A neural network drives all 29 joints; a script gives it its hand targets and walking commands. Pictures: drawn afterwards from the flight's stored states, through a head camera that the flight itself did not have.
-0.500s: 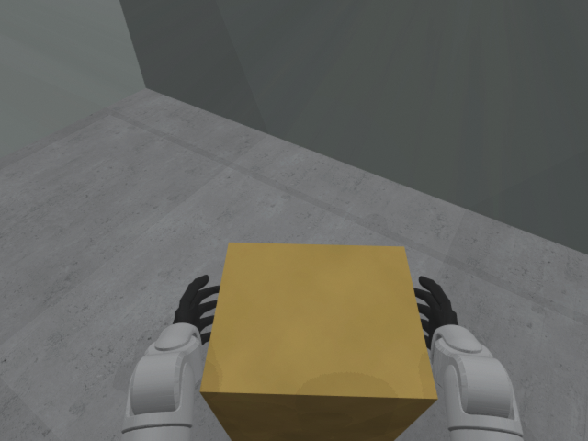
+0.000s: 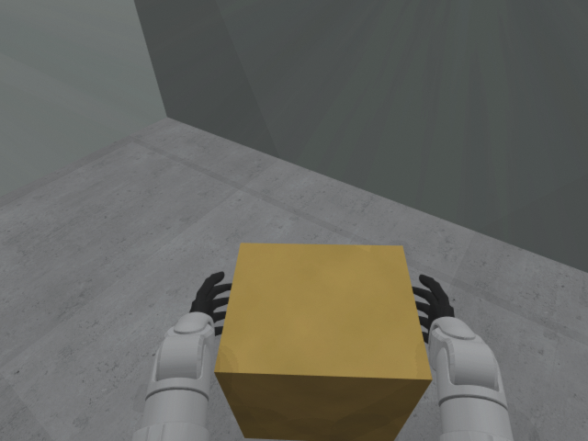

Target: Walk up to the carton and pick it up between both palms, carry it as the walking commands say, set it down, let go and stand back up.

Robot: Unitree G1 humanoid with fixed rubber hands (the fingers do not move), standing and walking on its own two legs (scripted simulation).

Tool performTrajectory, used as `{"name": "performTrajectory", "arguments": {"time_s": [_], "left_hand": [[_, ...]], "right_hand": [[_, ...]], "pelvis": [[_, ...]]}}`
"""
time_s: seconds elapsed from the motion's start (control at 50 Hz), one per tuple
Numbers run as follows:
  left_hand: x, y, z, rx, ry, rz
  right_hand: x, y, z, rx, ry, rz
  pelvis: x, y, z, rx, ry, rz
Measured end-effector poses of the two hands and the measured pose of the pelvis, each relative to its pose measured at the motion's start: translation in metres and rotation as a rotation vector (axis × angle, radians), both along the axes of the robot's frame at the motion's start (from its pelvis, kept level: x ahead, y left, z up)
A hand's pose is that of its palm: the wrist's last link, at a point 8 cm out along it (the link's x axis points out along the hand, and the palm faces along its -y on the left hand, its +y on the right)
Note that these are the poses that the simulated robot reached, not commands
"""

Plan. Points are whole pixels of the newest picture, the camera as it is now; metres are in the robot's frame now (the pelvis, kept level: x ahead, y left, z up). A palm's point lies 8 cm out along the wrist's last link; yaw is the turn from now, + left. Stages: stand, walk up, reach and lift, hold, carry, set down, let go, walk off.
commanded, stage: set down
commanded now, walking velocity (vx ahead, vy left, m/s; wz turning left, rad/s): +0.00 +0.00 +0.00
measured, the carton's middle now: (318, 347) +0.29 -0.04 -0.05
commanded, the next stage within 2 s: none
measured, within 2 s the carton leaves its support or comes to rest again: neither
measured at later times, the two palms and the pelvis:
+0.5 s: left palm (202, 329) +0.33 +0.15 -0.04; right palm (411, 334) +0.29 -0.18 -0.04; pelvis +0.00 +0.00 -0.01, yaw +2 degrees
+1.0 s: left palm (224, 341) +0.36 +0.13 -0.13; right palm (405, 348) +0.31 -0.20 -0.13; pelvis -0.04 +0.02 -0.07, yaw +0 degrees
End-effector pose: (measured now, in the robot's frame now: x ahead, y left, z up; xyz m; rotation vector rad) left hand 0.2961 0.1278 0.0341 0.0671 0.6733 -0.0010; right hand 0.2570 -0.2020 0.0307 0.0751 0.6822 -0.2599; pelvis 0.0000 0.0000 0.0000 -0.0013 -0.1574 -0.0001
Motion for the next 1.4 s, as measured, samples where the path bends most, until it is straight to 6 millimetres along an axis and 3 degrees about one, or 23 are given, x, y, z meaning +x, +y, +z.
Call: {"name": "performTrajectory", "arguments": {"time_s": [0.24,0.44,0.6,0.88,1.4], "left_hand": [[0.012,0.020,-0.025,-0.004,0.014,0.038],[0.029,0.021,-0.057,-0.007,0.041,-0.004],[0.039,0.008,-0.090,-0.013,0.043,-0.031],[0.057,0.002,-0.145,-0.033,0.035,-0.014],[0.091,-0.009,-0.236,-0.042,0.030,-0.010]], "right_hand": [[0.031,0.018,-0.022,-0.018,0.020,0.055],[0.032,0.020,-0.055,-0.023,0.046,0.013],[0.028,0.010,-0.085,-0.030,0.041,-0.019],[0.046,0.004,-0.137,-0.028,0.027,-0.019],[0.079,-0.006,-0.230,0.005,0.020,-0.049]], "pelvis": [[-0.002,-0.018,-0.006,-0.006,0.080,0.044],[-0.002,-0.003,-0.012,-0.011,0.197,0.034],[-0.009,0.017,-0.022,-0.012,0.328,0.013],[-0.029,0.028,-0.056,-0.001,0.523,-0.002],[-0.050,0.005,-0.134,0.003,0.763,0.005]]}}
